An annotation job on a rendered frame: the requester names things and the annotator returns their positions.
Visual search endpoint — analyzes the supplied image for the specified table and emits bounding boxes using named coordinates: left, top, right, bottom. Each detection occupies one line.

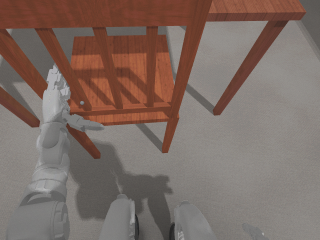
left=0, top=0, right=306, bottom=128

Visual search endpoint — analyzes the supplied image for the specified left robot thigh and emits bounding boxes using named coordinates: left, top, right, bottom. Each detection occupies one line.
left=98, top=198, right=136, bottom=240

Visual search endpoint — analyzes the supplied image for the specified chair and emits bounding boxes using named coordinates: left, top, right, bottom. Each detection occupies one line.
left=0, top=0, right=213, bottom=159

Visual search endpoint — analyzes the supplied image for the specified left robot forearm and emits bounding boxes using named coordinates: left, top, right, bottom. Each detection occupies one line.
left=5, top=122, right=70, bottom=240

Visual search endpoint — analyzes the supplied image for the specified robot thigh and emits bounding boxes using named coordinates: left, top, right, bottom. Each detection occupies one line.
left=174, top=204, right=217, bottom=240
left=98, top=198, right=136, bottom=240

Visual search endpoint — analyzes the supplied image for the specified right robot thigh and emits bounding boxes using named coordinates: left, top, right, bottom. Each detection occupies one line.
left=174, top=204, right=217, bottom=240

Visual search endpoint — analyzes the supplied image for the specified right robot hand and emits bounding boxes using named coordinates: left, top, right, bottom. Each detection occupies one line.
left=242, top=223, right=270, bottom=240

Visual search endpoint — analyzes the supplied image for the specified robot left upper arm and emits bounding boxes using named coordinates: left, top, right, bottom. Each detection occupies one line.
left=8, top=200, right=70, bottom=240

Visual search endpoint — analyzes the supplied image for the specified left robot hand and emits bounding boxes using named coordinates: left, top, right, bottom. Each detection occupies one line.
left=42, top=63, right=105, bottom=132

